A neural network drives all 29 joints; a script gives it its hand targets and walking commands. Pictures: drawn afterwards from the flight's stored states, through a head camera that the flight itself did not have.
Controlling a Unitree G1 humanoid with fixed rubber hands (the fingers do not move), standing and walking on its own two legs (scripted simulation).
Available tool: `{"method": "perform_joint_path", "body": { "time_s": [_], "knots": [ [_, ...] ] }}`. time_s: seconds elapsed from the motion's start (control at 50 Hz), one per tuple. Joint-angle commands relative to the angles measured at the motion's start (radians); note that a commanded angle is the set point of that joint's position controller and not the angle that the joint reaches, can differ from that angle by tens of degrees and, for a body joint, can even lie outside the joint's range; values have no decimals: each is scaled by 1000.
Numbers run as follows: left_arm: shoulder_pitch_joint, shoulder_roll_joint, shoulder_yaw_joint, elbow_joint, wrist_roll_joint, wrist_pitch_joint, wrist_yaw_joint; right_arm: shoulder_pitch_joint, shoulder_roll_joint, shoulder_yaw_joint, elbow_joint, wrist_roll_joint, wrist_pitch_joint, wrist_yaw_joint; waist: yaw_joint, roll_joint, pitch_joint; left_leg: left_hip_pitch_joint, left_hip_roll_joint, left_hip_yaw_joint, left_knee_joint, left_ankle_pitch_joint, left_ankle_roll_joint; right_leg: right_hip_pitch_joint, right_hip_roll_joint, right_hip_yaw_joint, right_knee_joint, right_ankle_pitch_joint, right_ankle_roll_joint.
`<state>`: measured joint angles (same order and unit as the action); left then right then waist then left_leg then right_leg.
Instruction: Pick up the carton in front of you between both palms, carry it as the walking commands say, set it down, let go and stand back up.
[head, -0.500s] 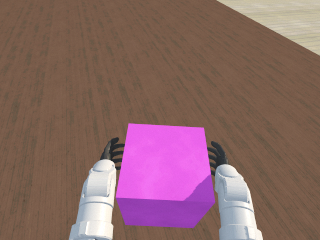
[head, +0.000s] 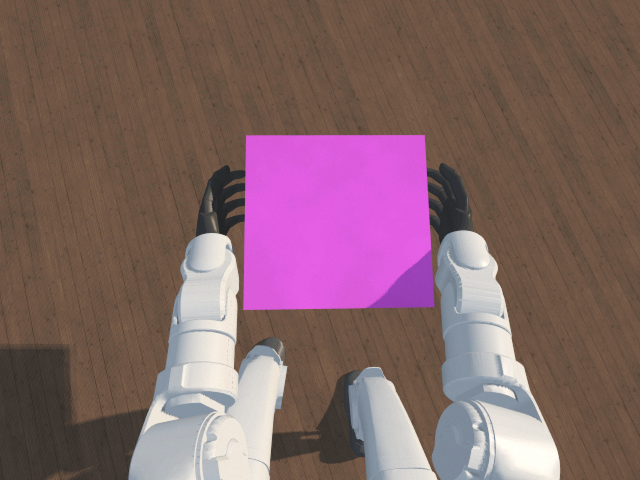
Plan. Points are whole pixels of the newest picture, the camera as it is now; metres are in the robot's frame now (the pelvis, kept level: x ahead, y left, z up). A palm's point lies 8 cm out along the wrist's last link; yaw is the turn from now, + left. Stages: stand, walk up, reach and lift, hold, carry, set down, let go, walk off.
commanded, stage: set down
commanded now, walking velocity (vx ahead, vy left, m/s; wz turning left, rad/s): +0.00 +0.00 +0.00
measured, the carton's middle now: (331, 235) +0.41 +0.01 -0.15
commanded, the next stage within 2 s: none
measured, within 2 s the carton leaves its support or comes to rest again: rests again in 1.92 s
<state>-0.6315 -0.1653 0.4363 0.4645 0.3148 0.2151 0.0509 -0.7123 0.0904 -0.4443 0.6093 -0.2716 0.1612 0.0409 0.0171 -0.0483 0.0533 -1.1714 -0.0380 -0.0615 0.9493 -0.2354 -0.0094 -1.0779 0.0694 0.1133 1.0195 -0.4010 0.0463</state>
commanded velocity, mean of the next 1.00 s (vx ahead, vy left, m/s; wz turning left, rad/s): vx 0.00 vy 0.00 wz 0.00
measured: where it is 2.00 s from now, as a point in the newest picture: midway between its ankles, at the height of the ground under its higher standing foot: (311, 410)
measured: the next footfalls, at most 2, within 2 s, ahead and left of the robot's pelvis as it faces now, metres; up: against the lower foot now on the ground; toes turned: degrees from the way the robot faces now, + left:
none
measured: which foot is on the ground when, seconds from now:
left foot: down 0.00-1.00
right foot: down 0.00-1.00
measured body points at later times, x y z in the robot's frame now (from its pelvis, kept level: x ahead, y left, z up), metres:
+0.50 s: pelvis -0.01 -0.01 -0.12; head +0.26 +0.02 +0.24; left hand +0.45 +0.19 -0.22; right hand +0.47 -0.12 -0.22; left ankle +0.10 +0.12 -0.66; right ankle +0.04 -0.14 -0.66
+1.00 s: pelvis -0.04 +0.00 -0.24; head +0.30 +0.04 +0.06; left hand +0.48 +0.21 -0.38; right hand +0.50 -0.09 -0.37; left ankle +0.10 +0.12 -0.66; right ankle +0.04 -0.14 -0.66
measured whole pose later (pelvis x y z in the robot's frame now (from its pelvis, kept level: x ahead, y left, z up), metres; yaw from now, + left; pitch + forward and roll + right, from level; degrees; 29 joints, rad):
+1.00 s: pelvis -0.04 +0.00 -0.24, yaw -6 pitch +47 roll -5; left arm -1.20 0.15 0.45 0.76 0.21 0.28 0.00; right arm -1.22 0.00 -0.44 0.79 -0.15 0.23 -0.15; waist 0.09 -0.08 0.01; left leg -2.24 -0.08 -0.13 1.84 -0.42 -0.06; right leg -2.12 0.19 0.06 1.90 -0.62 0.09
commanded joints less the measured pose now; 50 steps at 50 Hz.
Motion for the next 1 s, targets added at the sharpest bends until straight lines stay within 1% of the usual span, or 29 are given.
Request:
{"method": "perform_joint_path", "body": {
  "time_s": [0.0, 0.06, 0.1, 0.14, 0.24, 0.36, 0.52, 0.66, 0.8, 0.98],
  "knots": [
    [-573, -858, -638, -6, -129, -38, -184, -497, 883, 581, 13, 127, -16, 198, 20, 66, -1098, 820, -70, 25, 102, 400, -25, -111, 109, -106, -26, 200, -24],
    [-590, -863, -653, 7, -143, 2, -215, -515, 929, 597, 16, 135, 28, 202, 26, 54, -1096, 648, -81, 53, 143, 281, -25, -158, 111, -113, 21, 154, -16],
    [-599, -858, -637, 35, -141, 31, -238, -522, 947, 579, 39, 129, 59, 205, 29, 46, -1056, 536, -86, 70, 165, 208, -23, -195, 113, -116, 45, 119, -13],
    [-608, -846, -610, 67, -136, 54, -258, -532, 953, 555, 65, 121, 84, 205, 36, 42, -1026, 445, -89, 82, 191, 168, -20, -239, 113, -118, 67, 91, -10],
    [-638, -803, -535, 144, -124, 68, -283, -575, 946, 504, 115, 116, 98, 181, 55, 29, -1022, 267, -93, 94, 275, 161, -14, -336, 117, -117, 139, 89, -2],
    [-690, -745, -483, 202, -131, 42, -281, -637, 919, 486, 135, 126, 65, 124, 68, 14, -1083, 122, -97, 99, 381, 193, -16, -422, 129, -125, 245, 120, 13],
    [-791, -680, -464, 223, -163, 30, -269, -758, 881, 505, 116, 161, 43, 60, 92, 14, -1172, -1, -100, 114, 513, 173, -30, -508, 152, -150, 387, 88, 19],
    [-905, -627, -463, 231, -193, 39, -264, -880, 851, 505, 118, 185, 48, 26, 112, 29, -1206, -65, -97, 126, 610, 131, -38, -589, 167, -178, 502, 35, 17],
    [-1009, -580, -443, 265, -207, 47, -264, -992, 804, 468, 153, 190, 52, 11, 121, 45, -1184, -119, -88, 132, 691, 86, -44, -689, 175, -201, 605, -20, 10],
    [-1119, -508, -421, 304, -220, 44, -272, -1113, 740, 433, 202, 209, 49, 10, 138, 51, -1130, -175, -72, 136, 800, 63, -42, -803, 178, -221, 729, -63, 6]
  ]
}}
